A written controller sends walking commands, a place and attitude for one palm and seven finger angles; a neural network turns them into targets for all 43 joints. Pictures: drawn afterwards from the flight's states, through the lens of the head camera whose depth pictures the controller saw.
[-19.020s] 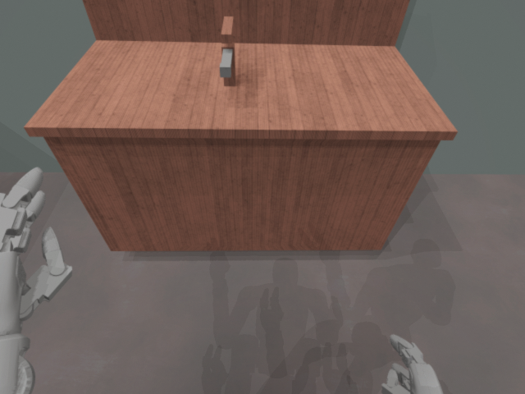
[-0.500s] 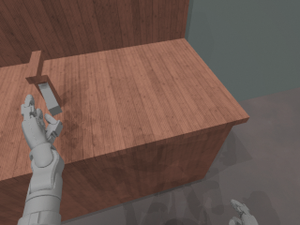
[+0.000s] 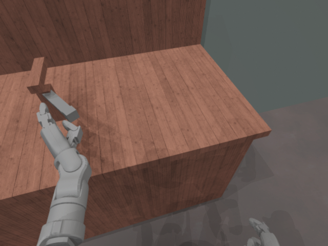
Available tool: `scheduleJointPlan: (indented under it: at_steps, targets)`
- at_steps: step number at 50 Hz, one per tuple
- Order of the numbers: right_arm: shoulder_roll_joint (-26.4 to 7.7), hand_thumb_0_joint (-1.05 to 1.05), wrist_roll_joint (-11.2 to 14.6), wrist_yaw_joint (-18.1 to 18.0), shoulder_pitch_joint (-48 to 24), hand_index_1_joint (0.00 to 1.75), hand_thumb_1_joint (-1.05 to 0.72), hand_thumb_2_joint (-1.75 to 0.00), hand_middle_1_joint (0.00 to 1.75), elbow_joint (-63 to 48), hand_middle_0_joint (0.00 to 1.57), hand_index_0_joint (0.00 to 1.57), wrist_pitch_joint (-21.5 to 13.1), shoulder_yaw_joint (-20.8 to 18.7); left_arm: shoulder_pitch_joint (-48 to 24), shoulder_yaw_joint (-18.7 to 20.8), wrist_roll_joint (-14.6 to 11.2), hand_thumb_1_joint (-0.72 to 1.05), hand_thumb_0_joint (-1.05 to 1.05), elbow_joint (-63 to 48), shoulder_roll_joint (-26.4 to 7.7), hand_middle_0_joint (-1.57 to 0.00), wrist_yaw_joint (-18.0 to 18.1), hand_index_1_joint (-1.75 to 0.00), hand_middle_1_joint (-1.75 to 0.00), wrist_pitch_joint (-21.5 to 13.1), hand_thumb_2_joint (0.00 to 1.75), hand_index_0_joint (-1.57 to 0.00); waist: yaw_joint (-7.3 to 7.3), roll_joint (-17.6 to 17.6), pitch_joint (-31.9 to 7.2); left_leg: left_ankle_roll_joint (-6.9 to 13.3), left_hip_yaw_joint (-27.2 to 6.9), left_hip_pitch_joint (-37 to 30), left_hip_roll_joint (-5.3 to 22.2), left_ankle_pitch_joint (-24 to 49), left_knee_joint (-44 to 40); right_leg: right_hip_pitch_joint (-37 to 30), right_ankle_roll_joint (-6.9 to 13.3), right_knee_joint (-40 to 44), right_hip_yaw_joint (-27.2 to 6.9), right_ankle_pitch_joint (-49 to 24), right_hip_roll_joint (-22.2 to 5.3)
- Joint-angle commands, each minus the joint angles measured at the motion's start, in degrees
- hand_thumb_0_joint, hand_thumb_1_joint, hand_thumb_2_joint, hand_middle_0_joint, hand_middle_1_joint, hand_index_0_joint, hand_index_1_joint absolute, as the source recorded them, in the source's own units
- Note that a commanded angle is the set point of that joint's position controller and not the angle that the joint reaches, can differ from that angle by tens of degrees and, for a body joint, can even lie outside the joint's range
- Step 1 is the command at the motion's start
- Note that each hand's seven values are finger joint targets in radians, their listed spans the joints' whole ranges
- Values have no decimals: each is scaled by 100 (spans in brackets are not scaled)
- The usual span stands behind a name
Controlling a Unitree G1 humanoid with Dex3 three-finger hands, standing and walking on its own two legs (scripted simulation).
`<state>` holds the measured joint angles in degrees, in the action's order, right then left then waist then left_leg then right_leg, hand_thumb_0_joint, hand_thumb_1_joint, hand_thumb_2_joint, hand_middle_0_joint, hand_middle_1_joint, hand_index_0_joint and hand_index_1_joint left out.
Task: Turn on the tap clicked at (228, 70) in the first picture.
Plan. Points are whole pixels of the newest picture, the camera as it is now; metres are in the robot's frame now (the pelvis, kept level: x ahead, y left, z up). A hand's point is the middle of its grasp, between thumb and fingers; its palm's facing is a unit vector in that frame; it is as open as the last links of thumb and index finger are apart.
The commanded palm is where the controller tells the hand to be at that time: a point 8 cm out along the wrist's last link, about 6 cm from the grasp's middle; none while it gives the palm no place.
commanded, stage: push the lever round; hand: left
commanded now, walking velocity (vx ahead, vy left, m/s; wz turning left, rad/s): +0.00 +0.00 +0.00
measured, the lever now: (70, 114) +0.41 +0.27 +0.10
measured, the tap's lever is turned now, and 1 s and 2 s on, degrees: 32 48 69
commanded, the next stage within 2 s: lift the hand up off the lever in 1.62 s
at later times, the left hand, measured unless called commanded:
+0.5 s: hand (97, 122) +0.39 +0.20 +0.09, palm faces +0.75 -0.66 -0.07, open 7.8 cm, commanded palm +0.34 +0.22 +0.09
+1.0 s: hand (105, 112) +0.42 +0.18 +0.09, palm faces +0.81 -0.57 -0.11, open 8.0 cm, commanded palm +0.37 +0.20 +0.09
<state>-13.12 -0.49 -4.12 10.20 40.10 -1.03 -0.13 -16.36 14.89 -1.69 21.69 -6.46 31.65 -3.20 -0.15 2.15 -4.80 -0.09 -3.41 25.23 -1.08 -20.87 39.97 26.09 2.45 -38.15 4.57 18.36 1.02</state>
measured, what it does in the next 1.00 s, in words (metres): stands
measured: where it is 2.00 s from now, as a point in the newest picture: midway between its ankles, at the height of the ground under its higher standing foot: outside the picture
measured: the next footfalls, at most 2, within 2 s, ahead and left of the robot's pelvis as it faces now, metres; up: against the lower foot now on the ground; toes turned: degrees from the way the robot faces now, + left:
none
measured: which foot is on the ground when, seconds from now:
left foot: down 0.00-1.00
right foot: down 0.00-1.00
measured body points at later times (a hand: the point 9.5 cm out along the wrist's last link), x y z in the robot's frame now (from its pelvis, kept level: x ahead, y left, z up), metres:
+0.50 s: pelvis +0.00 +0.00 +0.00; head +0.02 -0.01 +0.45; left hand +0.35 +0.23 +0.10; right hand +0.15 -0.24 -0.12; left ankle -0.01 +0.12 -0.72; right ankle +0.01 -0.09 -0.72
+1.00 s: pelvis +0.00 -0.02 -0.01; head +0.03 -0.03 +0.44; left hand +0.38 +0.21 +0.10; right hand +0.12 -0.26 -0.13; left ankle -0.01 +0.12 -0.72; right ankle +0.01 -0.09 -0.72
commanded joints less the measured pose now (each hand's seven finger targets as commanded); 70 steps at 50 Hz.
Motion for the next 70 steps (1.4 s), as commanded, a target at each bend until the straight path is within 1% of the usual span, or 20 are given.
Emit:
scheduleJointPlan:
  at_steps: [1,9,13,14,21,24,32,34,38,39,40,44,47,49,57,59,62,64,66,70]
  targets:
    - [-660,0,-38,-22,-434,30,-90,-90,30,-733,20,20,-226,-244,-2040,-114,200,90,0,-1316,-785,-15,190,-15,-15,-352,90,-15,-55,-165,-1489,48,56,-330,8,1583,-459,-1037,-80,466,-265,-1550,-140]
    - [-649,0,-94,10,-501,30,-90,-90,30,-613,20,20,-187,-281,-2396,-213,362,90,0,-1102,-563,-15,570,-15,-15,-278,90,-15,-56,-111,-1472,-5,6,-353,24,1505,-485,-896,-44,472,-217,-1277,-130]
    - [-607,0,-148,74,-519,30,-90,-90,30,-601,20,20,-200,-284,-2580,-498,427,90,0,-1044,-199,-15,764,-15,-15,-255,90,-15,-80,-131,-1547,-30,39,-387,22,1600,-451,-863,-43,446,-194,-1330,-135]
    - [-616,0,-144,68,-511,30,-90,-90,30,-551,20,20,-173,-302,-2482,-236,471,90,0,-903,-426,-15,832,-15,-15,-214,90,-15,-19,-170,-1493,-59,-5,-323,39,1603,-489,-881,-21,450,-172,-1261,-121]
    - [-544,0,-224,150,-565,30,-90,-90,30,-531,20,20,-91,-290,-2996,-330,593,90,0,-616,-151,-15,1210,-15,-15,-105,90,-15,-66,-388,-1550,-44,55,-201,34,1537,-450,-875,-40,440,-155,-1244,-142]
    - [-546,0,-257,173,-544,30,-90,-90,30,-478,20,20,-63,-330,-3032,-177,700,90,0,-489,-244,-15,1354,-15,-15,-68,90,-15,-16,-195,-1690,-71,58,-190,42,1586,-410,-865,-17,399,-158,-1250,-132]
    - [-514,0,-310,253,-472,30,-90,-90,30,-384,20,20,-64,-340,-3713,-477,759,90,0,-37,174,-15,1596,-15,-15,-60,90,-15,-212,-312,-1769,-14,106,-132,26,1434,-276,-692,-52,395,-171,-1193,-141]
    - [-554,0,-320,245,-409,30,-90,-90,30,-314,20,20,-43,-360,-3742,-97,796,90,0,151,-168,-15,1684,-15,-15,-43,90,-15,-136,-337,-1789,-17,87,2,14,1409,-289,-753,-45,380,-185,-1212,-140]
    - [-520,0,-326,296,-360,30,-90,-90,30,-339,20,20,-12,-361,-4003,-243,810,90,0,267,18,-15,1764,-15,-15,-22,90,-15,-234,-409,-1866,21,161,71,-3,1446,-202,-815,-90,372,-218,-1453,-190]
    - [-559,0,-340,284,-312,30,-90,-90,30,-288,20,20,4,-389,-3875,82,835,90,0,409,-252,-15,1814,-15,-15,2,90,-15,-156,-418,-1872,12,132,128,-5,1481,-222,-859,-79,358,-206,-1476,-173]
    - [-535,0,-326,307,-322,30,-90,-90,30,-336,20,20,15,-375,-3971,-63,798,90,0,343,-101,-15,1817,-15,-15,2,90,-15,-216,-415,-1924,25,161,114,-12,1472,-201,-856,-101,354,-218,-1502,-193]
    - [-561,0,-323,308,-273,30,-90,-90,30,-252,20,20,34,-385,-4159,150,854,90,0,722,-284,-15,1897,-15,-15,62,90,-15,-223,-391,-1723,41,152,307,-20,1200,-242,-761,-106,437,-242,-1216,-191]
    - [-541,0,-363,363,-192,30,-90,-90,30,-223,20,20,-12,-384,-4523,-52,876,90,0,833,-50,-15,1980,-15,-15,-2,90,-15,-359,-416,-1802,64,178,241,-19,1171,-179,-632,-129,426,-225,-1175,-181]
    - [-581,0,-377,368,-137,30,-90,-90,30,-174,20,20,-10,-415,-4436,272,908,90,0,1022,-314,-15,2056,-15,-15,-5,90,-15,-274,-457,-1893,63,157,340,-30,1163,-180,-686,-123,402,-228,-1182,-173]
    - [-567,0,-423,501,85,30,-90,-90,30,-151,20,20,12,-449,-4779,207,1008,90,0,1260,-143,-15,2181,-15,-15,41,90,-15,-400,-439,-2053,53,203,387,-16,1406,-83,-682,-150,268,-198,-1581,-192]
    - [-606,0,-450,492,149,30,-90,-90,30,-91,20,20,0,-468,-4815,510,1056,90,0,1357,-447,-15,2224,-15,-15,28,90,-15,-350,-427,-2050,60,193,451,-22,1345,-84,-661,-144,272,-202,-1497,-172]
    - [-587,0,-448,508,197,30,-90,-90,30,-123,20,20,-10,-452,-4976,405,1039,90,0,1430,-352,-15,2196,-15,-15,0,90,-15,-451,-578,-2021,94,239,538,-30,1218,-54,-655,-206,310,-248,-1496,-206]
    - [-625,0,-444,478,235,30,-90,-90,30,-58,20,20,-2,-465,-5048,679,1082,90,0,1568,-676,-15,2212,-15,-15,-23,90,-15,-413,-484,-1977,94,213,639,-29,1107,-89,-619,-181,321,-268,-1311,-193]
    - [-579,0,-453,516,283,30,-90,-90,30,-79,20,20,-21,-455,-5253,383,1104,90,0,1537,-377,-15,2182,-15,-15,-74,90,-15,-496,-332,-2020,92,230,513,-23,1190,-72,-545,-172,281,-240,-1382,-182]
    - [-605,0,-500,559,445,30,-90,-90,30,-48,20,20,-26,-470,-5276,495,1140,90,0,1625,-449,-15,2230,-15,-15,-121,90,-15,-505,-294,-2247,74,207,466,-17,1440,-11,-546,-161,141,-187,-1629,-157]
